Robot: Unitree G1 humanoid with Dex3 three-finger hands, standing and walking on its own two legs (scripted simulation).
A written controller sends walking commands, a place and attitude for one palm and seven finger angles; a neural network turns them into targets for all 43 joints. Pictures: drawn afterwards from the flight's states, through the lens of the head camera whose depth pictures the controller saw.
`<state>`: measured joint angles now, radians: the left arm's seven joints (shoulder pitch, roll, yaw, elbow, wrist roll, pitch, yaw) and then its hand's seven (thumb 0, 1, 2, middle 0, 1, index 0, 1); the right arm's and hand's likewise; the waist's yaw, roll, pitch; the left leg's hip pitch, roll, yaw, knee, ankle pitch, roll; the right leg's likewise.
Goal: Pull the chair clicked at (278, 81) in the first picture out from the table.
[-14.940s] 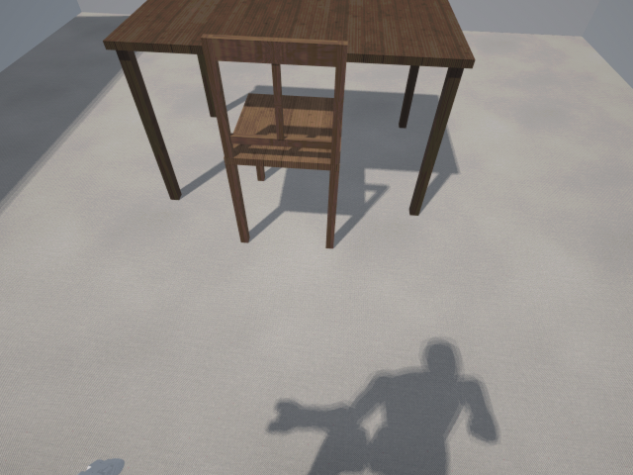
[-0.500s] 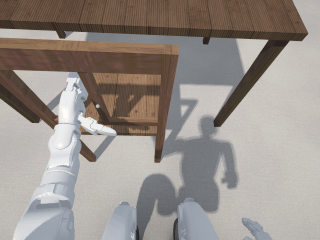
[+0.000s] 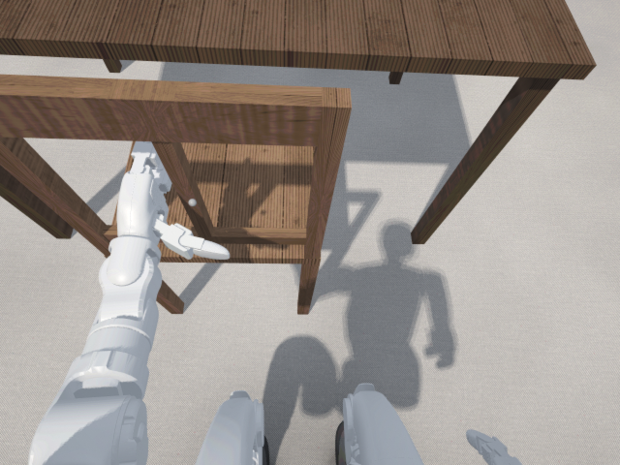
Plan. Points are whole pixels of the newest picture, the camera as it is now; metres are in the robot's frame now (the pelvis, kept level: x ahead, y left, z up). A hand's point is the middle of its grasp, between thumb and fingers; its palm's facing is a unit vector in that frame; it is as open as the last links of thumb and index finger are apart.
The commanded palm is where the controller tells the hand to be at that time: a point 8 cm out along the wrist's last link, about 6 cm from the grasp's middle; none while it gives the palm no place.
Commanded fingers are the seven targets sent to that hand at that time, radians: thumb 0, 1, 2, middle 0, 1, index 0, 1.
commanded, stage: hook a spindle and tug to test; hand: left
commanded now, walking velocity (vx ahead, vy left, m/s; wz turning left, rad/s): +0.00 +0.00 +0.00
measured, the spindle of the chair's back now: (189, 192) +0.47 +0.15 -0.01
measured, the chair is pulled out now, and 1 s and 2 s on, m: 0.00 0.00 0.07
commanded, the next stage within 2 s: step backward, pulling the chair out in 1.52 s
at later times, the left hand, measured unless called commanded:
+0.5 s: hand (198, 205) +0.43 +0.13 +0.02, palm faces -0.02 -1.00 -0.04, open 13.7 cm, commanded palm +0.40 +0.18 +0.02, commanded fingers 0.00 0.06 0.54 -0.50 -1.45 -0.50 -1.45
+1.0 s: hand (198, 204) +0.43 +0.13 +0.03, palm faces +0.00 -1.00 -0.02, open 5.6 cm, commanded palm +0.39 +0.17 +0.02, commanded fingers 0.00 0.90 0.90 -0.50 -1.45 -0.50 -1.45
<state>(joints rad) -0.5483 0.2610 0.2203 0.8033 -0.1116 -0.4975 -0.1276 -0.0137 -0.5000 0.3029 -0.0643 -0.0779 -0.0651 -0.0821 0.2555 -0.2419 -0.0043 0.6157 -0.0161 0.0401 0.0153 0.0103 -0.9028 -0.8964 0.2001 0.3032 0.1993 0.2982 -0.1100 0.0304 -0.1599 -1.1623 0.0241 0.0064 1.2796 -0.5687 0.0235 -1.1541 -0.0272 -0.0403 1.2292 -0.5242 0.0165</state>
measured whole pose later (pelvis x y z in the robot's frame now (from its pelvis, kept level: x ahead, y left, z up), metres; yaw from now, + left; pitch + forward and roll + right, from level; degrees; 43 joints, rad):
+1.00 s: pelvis +0.01 -0.01 +0.01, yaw +0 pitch +26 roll -2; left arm -0.45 0.22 0.19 0.68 -0.14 -0.48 -0.08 0.01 0.72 0.82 -0.39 -1.35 -0.38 -1.38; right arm 0.25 -0.24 -0.02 0.61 -0.01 0.04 0.03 0.01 -0.90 -0.90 0.20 0.30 0.20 0.30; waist -0.09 0.03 -0.17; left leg -1.12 0.03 0.01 1.25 -0.58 0.01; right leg -1.12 -0.02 -0.04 1.21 -0.54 0.01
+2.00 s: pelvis +0.02 +0.01 +0.10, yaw +0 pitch +10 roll -2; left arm -0.36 0.16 -0.01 0.84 -0.05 -0.18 0.07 0.07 0.71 0.80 -0.31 -1.17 -0.48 -1.45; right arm 0.24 -0.23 0.00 0.58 0.03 0.18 -0.11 0.01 -0.90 -0.90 0.20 0.30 0.20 0.30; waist -0.08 0.01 -0.01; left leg -0.48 0.02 0.03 0.64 -0.33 0.03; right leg -0.49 -0.02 -0.03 0.61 -0.26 0.02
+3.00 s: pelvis -0.06 -0.01 +0.10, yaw -2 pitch +2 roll +1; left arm -0.33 0.14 -0.02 0.90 -0.06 -0.22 0.10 0.05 0.65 0.83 -0.35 -1.18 -0.50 -1.45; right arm 0.22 -0.21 0.00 0.70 0.03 0.05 -0.12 0.01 -0.90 -0.90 0.20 0.30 0.20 0.30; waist -0.03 0.02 0.09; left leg -0.44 0.03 0.07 0.63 -0.23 0.00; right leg -0.47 -0.01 -0.01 0.62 -0.18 0.00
